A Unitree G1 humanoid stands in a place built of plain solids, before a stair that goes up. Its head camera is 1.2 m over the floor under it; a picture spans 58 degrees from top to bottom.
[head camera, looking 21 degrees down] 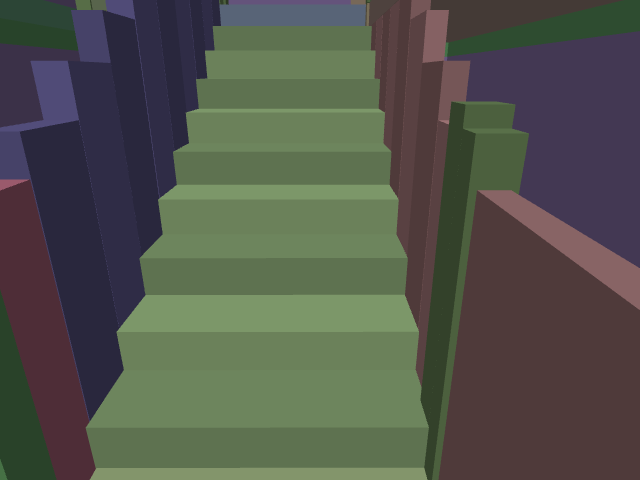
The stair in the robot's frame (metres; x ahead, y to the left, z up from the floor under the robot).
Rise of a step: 0.17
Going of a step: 0.28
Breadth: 1.09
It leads straight ahead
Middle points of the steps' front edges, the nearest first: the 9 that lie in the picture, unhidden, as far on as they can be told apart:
1.05 0.19 0.17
1.33 0.19 0.34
1.61 0.19 0.50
1.89 0.19 0.67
2.17 0.19 0.84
2.45 0.19 1.01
2.73 0.19 1.17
3.01 0.19 1.34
3.29 0.19 1.51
